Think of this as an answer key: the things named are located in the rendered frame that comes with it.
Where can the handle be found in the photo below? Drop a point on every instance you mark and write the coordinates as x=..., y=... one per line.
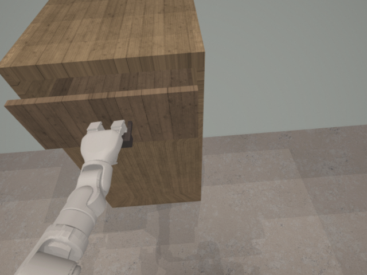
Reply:
x=127, y=136

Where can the left robot upper arm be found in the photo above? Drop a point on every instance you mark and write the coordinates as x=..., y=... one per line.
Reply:
x=47, y=264

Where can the cabinet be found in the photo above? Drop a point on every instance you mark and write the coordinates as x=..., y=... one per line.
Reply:
x=77, y=38

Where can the drawer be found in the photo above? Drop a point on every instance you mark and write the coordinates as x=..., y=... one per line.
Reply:
x=162, y=105

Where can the left robot hand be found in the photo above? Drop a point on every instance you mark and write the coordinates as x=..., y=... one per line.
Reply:
x=101, y=144

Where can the robot left forearm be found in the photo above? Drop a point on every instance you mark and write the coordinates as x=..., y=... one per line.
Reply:
x=68, y=236

